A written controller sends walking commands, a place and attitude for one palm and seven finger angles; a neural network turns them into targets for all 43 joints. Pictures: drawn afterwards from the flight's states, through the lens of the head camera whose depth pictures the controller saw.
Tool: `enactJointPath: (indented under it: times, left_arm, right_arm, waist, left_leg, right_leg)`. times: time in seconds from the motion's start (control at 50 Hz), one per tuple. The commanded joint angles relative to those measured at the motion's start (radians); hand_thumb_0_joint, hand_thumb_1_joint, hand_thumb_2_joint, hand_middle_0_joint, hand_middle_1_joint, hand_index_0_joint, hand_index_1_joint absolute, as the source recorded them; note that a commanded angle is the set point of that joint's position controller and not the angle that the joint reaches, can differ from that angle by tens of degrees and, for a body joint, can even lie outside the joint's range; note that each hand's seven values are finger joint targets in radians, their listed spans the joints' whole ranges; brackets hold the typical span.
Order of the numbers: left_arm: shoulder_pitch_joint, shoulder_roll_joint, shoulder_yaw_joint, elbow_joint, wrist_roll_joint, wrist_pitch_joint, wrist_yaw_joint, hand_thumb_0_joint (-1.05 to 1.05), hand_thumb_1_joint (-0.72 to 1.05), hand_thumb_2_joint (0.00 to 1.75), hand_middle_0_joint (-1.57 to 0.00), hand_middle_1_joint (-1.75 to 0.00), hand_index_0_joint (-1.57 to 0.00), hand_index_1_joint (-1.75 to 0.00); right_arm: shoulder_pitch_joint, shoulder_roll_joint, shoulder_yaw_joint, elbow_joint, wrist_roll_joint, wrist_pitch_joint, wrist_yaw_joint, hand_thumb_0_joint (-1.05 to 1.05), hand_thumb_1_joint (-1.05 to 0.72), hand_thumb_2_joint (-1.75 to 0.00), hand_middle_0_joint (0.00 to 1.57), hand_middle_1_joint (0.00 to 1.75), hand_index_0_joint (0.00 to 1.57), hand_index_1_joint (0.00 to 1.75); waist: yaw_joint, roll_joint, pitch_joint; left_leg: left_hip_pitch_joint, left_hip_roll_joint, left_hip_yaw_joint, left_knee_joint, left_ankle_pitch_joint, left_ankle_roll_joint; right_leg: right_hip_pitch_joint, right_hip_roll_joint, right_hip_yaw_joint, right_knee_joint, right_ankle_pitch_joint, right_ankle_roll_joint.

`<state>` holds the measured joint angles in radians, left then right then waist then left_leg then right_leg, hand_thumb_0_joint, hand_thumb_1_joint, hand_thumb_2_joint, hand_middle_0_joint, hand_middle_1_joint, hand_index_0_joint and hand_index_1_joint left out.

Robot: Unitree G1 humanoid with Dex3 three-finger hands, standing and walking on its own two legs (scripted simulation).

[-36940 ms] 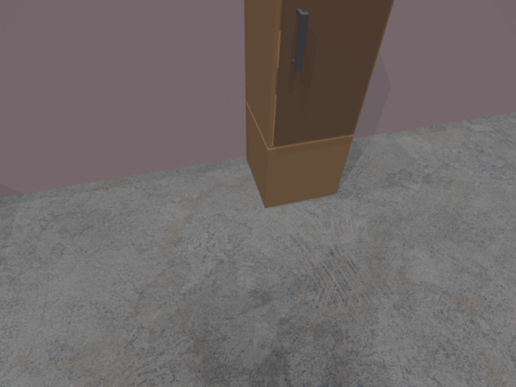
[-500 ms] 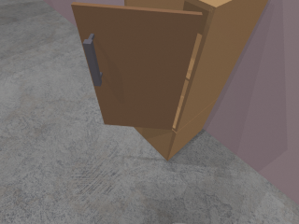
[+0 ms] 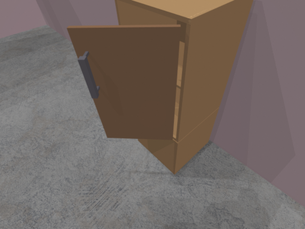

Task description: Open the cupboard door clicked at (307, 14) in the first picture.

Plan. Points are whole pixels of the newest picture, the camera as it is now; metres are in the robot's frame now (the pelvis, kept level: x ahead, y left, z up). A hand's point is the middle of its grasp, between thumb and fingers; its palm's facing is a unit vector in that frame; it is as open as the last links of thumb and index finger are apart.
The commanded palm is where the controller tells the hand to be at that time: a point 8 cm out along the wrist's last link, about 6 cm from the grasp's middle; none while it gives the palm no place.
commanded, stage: come to a stop and stand still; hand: left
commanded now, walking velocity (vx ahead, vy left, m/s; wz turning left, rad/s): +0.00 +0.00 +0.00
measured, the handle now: (91, 75) +0.60 +0.26 +0.09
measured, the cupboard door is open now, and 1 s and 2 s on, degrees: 43 43 43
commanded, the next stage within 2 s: look again from close up in 0.12 s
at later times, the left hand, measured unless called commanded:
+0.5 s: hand out of the picture +0.02 +0.18 -0.17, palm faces +0.00 -0.98 -0.22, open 7.3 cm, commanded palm none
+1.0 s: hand out of the picture +0.03 +0.20 -0.18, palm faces +0.04 -0.98 -0.20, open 7.4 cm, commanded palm none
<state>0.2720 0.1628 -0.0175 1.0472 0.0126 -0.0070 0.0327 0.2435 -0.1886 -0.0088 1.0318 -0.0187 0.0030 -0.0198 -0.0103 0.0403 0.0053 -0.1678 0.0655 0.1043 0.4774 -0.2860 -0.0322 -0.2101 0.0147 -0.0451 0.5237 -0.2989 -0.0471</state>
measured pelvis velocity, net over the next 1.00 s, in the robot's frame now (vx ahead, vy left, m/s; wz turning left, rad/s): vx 0.02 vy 0.02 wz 0.00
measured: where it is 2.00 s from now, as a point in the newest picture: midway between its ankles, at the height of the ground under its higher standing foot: outside the picture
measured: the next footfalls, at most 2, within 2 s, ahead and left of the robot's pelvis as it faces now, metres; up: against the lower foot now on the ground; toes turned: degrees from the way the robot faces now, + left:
right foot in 1.40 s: +0.10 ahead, -0.05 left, +0.00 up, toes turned +0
left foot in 1.66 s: +0.12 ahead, +0.18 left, +0.00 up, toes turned +2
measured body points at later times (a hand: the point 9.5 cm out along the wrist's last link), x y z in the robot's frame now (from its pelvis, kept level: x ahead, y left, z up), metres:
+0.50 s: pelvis +0.01 +0.00 +0.00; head +0.02 -0.01 +0.45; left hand +0.02 +0.23 -0.15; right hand -0.01 -0.22 -0.16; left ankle -0.02 +0.14 -0.74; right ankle -0.01 -0.09 -0.74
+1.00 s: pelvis +0.02 +0.02 +0.00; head +0.04 +0.02 +0.45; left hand +0.03 +0.25 -0.16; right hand +0.03 -0.22 -0.16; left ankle -0.02 +0.14 -0.73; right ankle -0.01 -0.09 -0.74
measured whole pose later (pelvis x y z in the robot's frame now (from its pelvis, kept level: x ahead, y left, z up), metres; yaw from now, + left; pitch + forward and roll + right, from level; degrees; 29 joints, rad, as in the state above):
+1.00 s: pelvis +0.02 +0.02 +0.00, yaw +0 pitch +0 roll +0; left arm 0.28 0.16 0.01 1.08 0.02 -0.02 0.03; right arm 0.27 -0.18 -0.01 1.11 -0.02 0.00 -0.02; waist 0.01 0.01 0.02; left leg -0.19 0.06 0.10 0.56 -0.37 -0.01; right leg -0.19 0.01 -0.05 0.53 -0.33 -0.03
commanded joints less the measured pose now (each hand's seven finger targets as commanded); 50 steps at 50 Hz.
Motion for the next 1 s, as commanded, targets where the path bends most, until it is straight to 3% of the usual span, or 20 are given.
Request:
enactJointPath:
  times: [0.0,0.12,0.24,0.28,0.38,0.6,0.66,0.78,0.84,0.9,0.94,0.98]
  left_arm:
    - [0.01,0.149,0.036,-0.046,-0.001,-0.021,0.002,0.0,0.9,0.9,-0.2,-0.3,-0.2,-0.3]
    - [0.026,0.14,0.038,-0.019,-0.003,-0.027,-0.001,0.0,0.9,0.9,-0.2,-0.3,-0.2,-0.3]
    - [0.036,0.126,0.037,0.012,-0.002,-0.029,0.002,0.0,0.9,0.9,-0.2,-0.3,-0.2,-0.3]
    - [0.039,0.126,0.037,0.018,-0.004,-0.029,0.003,0.0,0.9,0.9,-0.2,-0.3,-0.2,-0.3]
    - [0.045,0.12,0.039,0.032,-0.002,-0.028,0.003,0.0,0.9,0.9,-0.2,-0.3,-0.2,-0.3]
    - [0.043,0.119,0.042,0.03,0.002,-0.028,0.004,0.0,0.9,0.9,-0.2,-0.3,-0.2,-0.3]
    - [0.039,0.122,0.043,0.027,0.003,-0.027,0.003,0.0,0.9,0.9,-0.2,-0.3,-0.2,-0.3]
    - [0.033,0.132,0.045,0.022,0.004,-0.026,0.001,0.0,0.9,0.9,-0.2,-0.3,-0.2,-0.3]
    - [0.048,0.142,0.053,0.018,0.009,-0.024,0.0,0.0,0.9,0.9,-0.2,-0.3,-0.2,-0.3]
    - [0.079,0.169,0.067,0.013,0.01,-0.019,-0.001,0.0,0.9,0.9,-0.2,-0.3,-0.2,-0.3]
    - [0.103,0.182,0.078,0.012,0.01,-0.017,0.002,0.0,0.9,0.9,-0.2,-0.3,-0.2,-0.3]
    - [0.101,0.181,0.088,-0.002,0.013,-0.017,0.005,0.0,0.9,0.9,-0.2,-0.3,-0.2,-0.3]
  right_arm:
    - [0.074,-0.074,-0.007,-0.014,-0.004,-0.014,0.005,0.0,-0.9,-0.9,0.2,0.3,0.2,0.3]
    - [0.104,-0.065,0.002,0.029,-0.002,-0.027,-0.001,0.0,-0.9,-0.9,0.2,0.3,0.2,0.3]
    - [0.123,-0.049,0.003,0.068,0.002,-0.029,-0.007,0.0,-0.9,-0.9,0.2,0.3,0.2,0.3]
    - [0.131,-0.054,0.003,0.077,0.002,-0.031,-0.009,0.0,-0.9,-0.9,0.2,0.3,0.2,0.3]
    - [0.129,-0.049,0.001,0.085,0.003,-0.032,-0.014,0.0,-0.9,-0.9,0.2,0.3,0.2,0.3]
    - [0.1,-0.055,-0.008,0.075,0.003,-0.032,-0.016,0.0,-0.9,-0.9,0.2,0.3,0.2,0.3]
    - [0.085,-0.061,-0.009,0.075,0.003,-0.033,-0.016,0.0,-0.9,-0.9,0.2,0.3,0.2,0.3]
    - [0.063,-0.072,-0.012,0.067,0.003,-0.032,-0.015,0.0,-0.9,-0.9,0.2,0.3,0.2,0.3]
    - [0.067,-0.069,-0.012,0.059,0.0,-0.027,-0.008,0.0,-0.9,-0.9,0.2,0.3,0.2,0.3]
    - [0.062,-0.056,-0.013,0.037,-0.002,-0.017,-0.001,0.0,-0.9,-0.9,0.2,0.3,0.2,0.3]
    - [0.057,-0.045,-0.014,0.021,-0.003,-0.013,0.001,0.0,-0.9,-0.9,0.2,0.3,0.2,0.3]
    - [0.059,-0.045,-0.014,0.009,-0.002,-0.019,0.001,0.0,-0.9,-0.9,0.2,0.3,0.2,0.3]
  waist:
    - [-0.007,-0.076,0.09]
    - [0.003,-0.053,0.044]
    - [0.006,-0.069,0.045]
    - [0.006,-0.044,0.033]
    - [0.009,-0.026,0.04]
    - [0.004,-0.056,0.039]
    - [0.008,-0.033,0.051]
    - [0.009,-0.047,0.05]
    - [0.019,-0.052,0.048]
    - [0.035,-0.131,0.08]
    - [0.043,-0.192,0.088]
    - [0.041,-0.176,0.086]
  left_leg:
    - [-0.031,0.031,-0.057,-0.084,-0.019,0.053]
    - [-0.037,0.04,-0.056,-0.091,0.035,0.048]
    - [-0.029,0.049,-0.051,-0.088,0.084,0.045]
    - [-0.022,0.052,-0.051,-0.083,0.111,0.044]
    - [-0.013,0.059,-0.047,-0.078,0.137,0.045]
    - [0.015,0.063,-0.048,-0.077,0.158,0.049]
    - [0.02,0.066,-0.049,-0.083,0.17,0.052]
    - [0.018,0.065,-0.049,-0.087,0.151,0.052]
    - [-0.014,0.04,-0.03,-0.052,0.044,0.051]
    - [-0.118,-0.009,0.0,0.046,-0.073,0.039]
    - [-0.18,-0.02,0.007,0.12,-0.12,0.033]
    - [-0.191,-0.019,-0.01,0.119,-0.138,0.034]
  right_leg:
    - [-0.103,-0.109,0.178,-0.208,-0.08,-0.009]
    - [-0.028,-0.116,0.153,-0.164,0.082,-0.015]
    - [-0.001,-0.119,0.136,-0.138,0.207,-0.016]
    - [0.01,-0.117,0.135,-0.121,0.253,-0.017]
    - [0.009,-0.114,0.131,-0.106,0.293,-0.017]
    - [-0.004,-0.113,0.136,-0.103,0.332,-0.013]
    - [-0.013,-0.111,0.135,-0.102,0.324,-0.011]
    - [-0.011,-0.115,0.135,-0.111,0.303,-0.01]
    - [0.006,-0.136,0.172,-0.121,0.187,-0.028]
    - [0.035,-0.207,0.273,-0.19,0.065,-0.072]
    - [0.071,-0.273,0.338,-0.225,0.098,-0.117]
    - [0.078,-0.299,0.337,-0.191,0.218,-0.141]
